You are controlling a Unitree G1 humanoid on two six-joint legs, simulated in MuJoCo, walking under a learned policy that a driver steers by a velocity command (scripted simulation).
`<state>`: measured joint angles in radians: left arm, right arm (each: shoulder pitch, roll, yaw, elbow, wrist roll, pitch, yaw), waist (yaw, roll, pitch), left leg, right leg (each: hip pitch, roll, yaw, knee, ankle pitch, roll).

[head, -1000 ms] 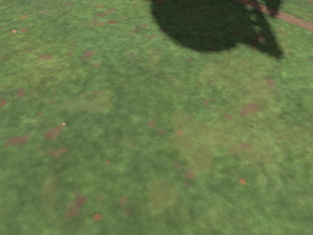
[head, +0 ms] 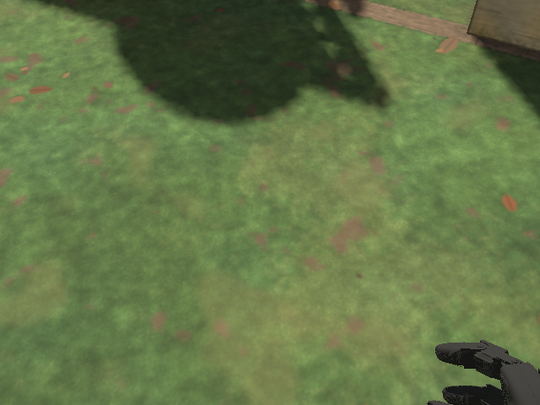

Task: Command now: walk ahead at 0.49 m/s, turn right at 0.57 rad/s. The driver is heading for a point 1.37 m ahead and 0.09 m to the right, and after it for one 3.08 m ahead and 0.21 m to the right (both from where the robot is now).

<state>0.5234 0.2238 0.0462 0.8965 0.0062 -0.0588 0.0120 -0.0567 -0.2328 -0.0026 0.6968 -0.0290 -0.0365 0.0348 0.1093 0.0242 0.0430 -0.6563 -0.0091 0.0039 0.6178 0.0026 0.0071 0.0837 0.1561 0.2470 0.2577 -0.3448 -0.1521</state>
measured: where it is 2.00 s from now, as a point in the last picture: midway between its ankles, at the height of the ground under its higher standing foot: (391, 195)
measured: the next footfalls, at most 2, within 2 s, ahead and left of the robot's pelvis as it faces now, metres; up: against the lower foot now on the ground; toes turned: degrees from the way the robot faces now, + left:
left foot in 0.08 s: +0.24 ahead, +0.09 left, +0.00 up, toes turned -5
right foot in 0.58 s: +0.44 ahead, -0.16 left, +0.00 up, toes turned -16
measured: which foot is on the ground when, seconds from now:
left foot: up 0.00-0.06, down 0.08-0.60, up 0.62-1.00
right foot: down 0.00-0.06, up 0.08-0.56, down 0.58-1.00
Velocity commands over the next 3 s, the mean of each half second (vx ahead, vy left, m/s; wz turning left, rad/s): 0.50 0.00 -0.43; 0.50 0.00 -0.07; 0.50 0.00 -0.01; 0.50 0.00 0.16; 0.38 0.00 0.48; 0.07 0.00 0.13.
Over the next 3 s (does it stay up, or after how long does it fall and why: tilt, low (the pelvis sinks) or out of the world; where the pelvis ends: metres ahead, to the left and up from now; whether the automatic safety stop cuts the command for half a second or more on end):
stays up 1.37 -0.22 0.01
